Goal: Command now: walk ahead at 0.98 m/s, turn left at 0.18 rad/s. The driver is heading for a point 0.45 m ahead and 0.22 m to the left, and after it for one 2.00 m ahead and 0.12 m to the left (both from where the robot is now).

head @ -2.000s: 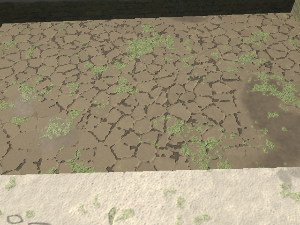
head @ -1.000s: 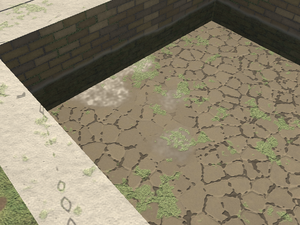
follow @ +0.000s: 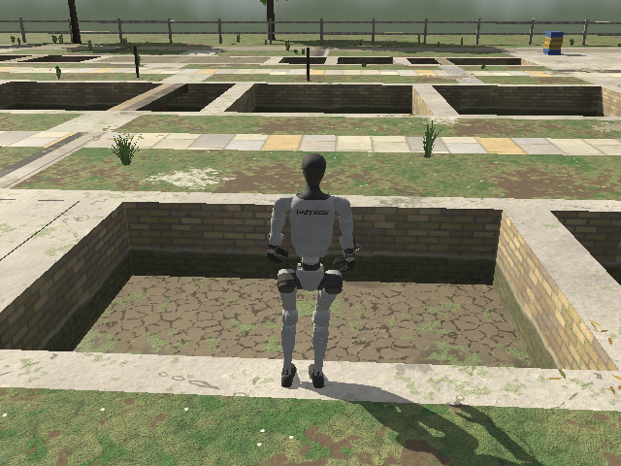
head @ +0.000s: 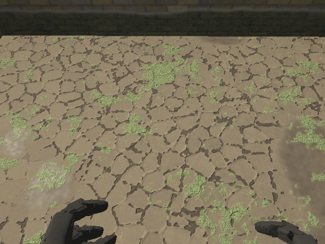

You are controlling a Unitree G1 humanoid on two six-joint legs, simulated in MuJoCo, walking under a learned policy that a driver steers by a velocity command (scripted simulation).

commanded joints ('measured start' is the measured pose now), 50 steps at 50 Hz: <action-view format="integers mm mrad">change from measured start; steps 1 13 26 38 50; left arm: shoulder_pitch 65 -72 0 -127 61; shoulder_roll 136 80 171 119 127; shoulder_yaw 27 25 55 70 60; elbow -65 -129 -67 -193 -40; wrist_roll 19 -19 7 19 -33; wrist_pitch -5 -41 -129 -53 -52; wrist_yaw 23 22 40 24 28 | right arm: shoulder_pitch -135 61 -112 151 149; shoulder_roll -72 -111 -166 -299 -176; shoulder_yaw -39 -64 -98 -101 -38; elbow -97 -16 -165 -133 -109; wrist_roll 20 48 3 25 -21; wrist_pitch -10 23 5 20 -87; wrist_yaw -2 37 42 60 -4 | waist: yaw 142 -3 -56 -142 -35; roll -288 -101 -110 271 7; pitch -114 -150 -210 -106 -96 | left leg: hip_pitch -178 261 -354 307 292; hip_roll -48 -27 36 246 285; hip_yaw -119 23 -78 -674 -299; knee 128 -269 438 -442 -468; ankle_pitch -88 -11 64 -139 -65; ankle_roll -8 90 -40 260 52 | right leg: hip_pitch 195 144 200 -591 -499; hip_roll -318 -155 -566 -187 -112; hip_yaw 394 -124 261 -28 157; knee -415 -480 -477 516 360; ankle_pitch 113 3 -232 -231 314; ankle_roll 109 273 -4 210 185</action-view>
